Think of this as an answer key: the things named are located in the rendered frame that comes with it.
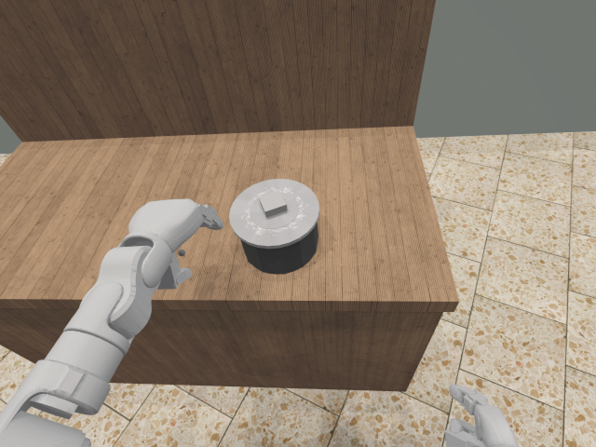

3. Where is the robot right hand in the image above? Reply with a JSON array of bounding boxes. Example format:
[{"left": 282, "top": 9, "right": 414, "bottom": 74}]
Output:
[{"left": 445, "top": 384, "right": 519, "bottom": 447}]

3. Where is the knob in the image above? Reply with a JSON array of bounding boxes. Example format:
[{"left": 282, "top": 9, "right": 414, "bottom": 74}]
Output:
[{"left": 259, "top": 190, "right": 287, "bottom": 218}]

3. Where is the pot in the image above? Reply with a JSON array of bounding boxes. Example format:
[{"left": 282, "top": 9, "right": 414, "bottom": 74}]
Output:
[{"left": 241, "top": 223, "right": 318, "bottom": 275}]

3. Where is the table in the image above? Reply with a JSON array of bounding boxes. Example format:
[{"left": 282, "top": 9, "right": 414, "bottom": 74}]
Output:
[{"left": 0, "top": 0, "right": 459, "bottom": 392}]

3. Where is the robot left forearm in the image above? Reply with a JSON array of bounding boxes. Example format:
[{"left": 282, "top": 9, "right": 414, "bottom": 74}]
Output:
[{"left": 0, "top": 231, "right": 172, "bottom": 436}]

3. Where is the lid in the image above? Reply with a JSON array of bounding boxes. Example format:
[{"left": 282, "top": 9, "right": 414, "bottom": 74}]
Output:
[{"left": 229, "top": 179, "right": 319, "bottom": 249}]

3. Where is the robot left hand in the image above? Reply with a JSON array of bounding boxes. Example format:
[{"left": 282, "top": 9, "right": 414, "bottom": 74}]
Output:
[{"left": 129, "top": 198, "right": 224, "bottom": 290}]

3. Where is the left robot upper arm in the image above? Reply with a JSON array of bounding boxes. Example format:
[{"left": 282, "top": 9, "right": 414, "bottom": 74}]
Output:
[{"left": 0, "top": 411, "right": 91, "bottom": 447}]

